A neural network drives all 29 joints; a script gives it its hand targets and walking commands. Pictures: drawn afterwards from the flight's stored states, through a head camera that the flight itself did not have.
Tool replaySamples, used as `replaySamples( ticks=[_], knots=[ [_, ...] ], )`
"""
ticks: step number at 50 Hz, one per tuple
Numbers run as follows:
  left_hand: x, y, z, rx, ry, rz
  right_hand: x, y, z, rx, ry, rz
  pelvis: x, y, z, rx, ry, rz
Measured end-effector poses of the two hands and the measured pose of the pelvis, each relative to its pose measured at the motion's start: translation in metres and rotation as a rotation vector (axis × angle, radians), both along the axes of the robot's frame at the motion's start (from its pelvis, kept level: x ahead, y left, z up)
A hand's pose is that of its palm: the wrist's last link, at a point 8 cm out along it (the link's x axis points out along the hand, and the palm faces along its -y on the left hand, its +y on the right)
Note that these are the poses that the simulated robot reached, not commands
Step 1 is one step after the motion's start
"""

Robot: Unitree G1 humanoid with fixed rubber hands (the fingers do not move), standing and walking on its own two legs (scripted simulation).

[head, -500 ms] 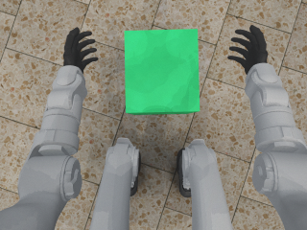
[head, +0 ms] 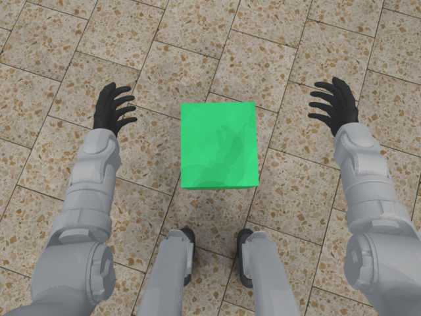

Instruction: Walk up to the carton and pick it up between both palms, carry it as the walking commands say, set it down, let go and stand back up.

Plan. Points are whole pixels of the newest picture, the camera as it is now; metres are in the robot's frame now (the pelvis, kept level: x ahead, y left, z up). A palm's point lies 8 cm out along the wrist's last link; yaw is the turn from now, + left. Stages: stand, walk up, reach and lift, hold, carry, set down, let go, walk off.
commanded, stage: set down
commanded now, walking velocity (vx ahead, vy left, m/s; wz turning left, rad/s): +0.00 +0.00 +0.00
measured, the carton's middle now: (218, 150) +0.48 +0.00 -0.52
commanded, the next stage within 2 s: let go in 0.08 s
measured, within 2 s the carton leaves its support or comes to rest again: neither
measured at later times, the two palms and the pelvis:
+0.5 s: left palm (65, 183) +0.34 +0.23 -0.02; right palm (381, 180) +0.35 -0.23 -0.02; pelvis +0.05 +0.00 +0.08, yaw +0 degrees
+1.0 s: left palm (10, 292) +0.21 +0.23 +0.06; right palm out of the picture +0.22 -0.24 +0.06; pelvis +0.06 +0.00 +0.13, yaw +0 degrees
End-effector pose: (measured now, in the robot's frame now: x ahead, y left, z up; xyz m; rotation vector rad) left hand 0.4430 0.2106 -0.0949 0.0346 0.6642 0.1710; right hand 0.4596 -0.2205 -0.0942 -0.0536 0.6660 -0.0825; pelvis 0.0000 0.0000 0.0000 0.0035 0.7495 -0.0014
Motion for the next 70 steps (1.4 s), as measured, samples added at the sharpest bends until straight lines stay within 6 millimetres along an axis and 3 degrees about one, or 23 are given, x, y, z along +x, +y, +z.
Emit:
replaySamples(
  ticks=[5, 12, 17, 21, 26, 31, 37, 44, 48, 55, 65, 70],
  knots=[
    [0.001, 0.002, 0.015, 0.008, 0.015, -0.005, -0.004, -0.001, 0.013, -0.011, 0.025, 0.005, 0.001, 0.001, 0.017, 0.001, -0.012, 0.001],
    [-0.006, 0.001, 0.01, 0.056, 0.049, -0.05, -0.01, 0.0, 0.011, -0.057, 0.046, 0.041, 0.007, 0.001, 0.029, 0.001, -0.005, -0.001],
    [-0.046, 0.006, 0.022, 0.095, 0.106, -0.111, -0.05, -0.001, 0.024, -0.103, 0.097, 0.052, 0.025, 0.0, 0.048, 0.0, -0.054, -0.005],
    [-0.082, 0.016, 0.047, 0.093, 0.152, -0.109, -0.087, -0.009, 0.048, -0.116, 0.154, 0.032, 0.04, 0.001, 0.067, -0.004, -0.14, -0.003],
    [-0.11, 0.023, 0.079, 0.076, 0.146, -0.103, -0.116, -0.012, 0.079, -0.109, 0.147, 0.043, 0.052, 0.003, 0.084, -0.009, -0.246, 0.004],
    [-0.135, 0.018, 0.103, 0.06, 0.128, -0.114, -0.141, -0.002, 0.102, -0.109, 0.125, 0.088, 0.059, 0.003, 0.099, -0.009, -0.346, 0.005],
    [-0.179, 0.012, 0.126, 0.052, 0.128, -0.114, -0.188, 0.008, 0.123, -0.102, 0.135, 0.099, 0.063, 0.003, 0.115, -0.004, -0.501, 0.009],
    [-0.223, 0.02, 0.145, 0.079, 0.164, -0.094, -0.229, -0.003, 0.145, -0.117, 0.149, 0.086, 0.065, 0.0, 0.128, 0.002, -0.687, 0.003],
    [-0.23, 0.024, 0.152, 0.089, 0.167, -0.099, -0.235, -0.014, 0.154, -0.126, 0.143, 0.071, 0.064, -0.001, 0.13, 0.002, -0.761, 0.001],
    [-0.223, 0.018, 0.157, 0.075, 0.162, -0.133, -0.236, -0.016, 0.159, -0.105, 0.155, 0.067, 0.064, -0.004, 0.131, -0.001, -0.847, 0.007],
    [-0.219, 0.016, 0.151, 0.071, 0.2, -0.127, -0.236, -0.006, 0.154, -0.088, 0.186, 0.076, 0.07, -0.004, 0.131, 0.003, -0.879, 0.015],
    [-0.226, 0.031, 0.139, 0.119, 0.24, -0.087, -0.239, -0.016, 0.142, -0.162, 0.238, 0.063, 0.076, -0.002, 0.13, -0.004, -0.816, 0.017]
  ],
)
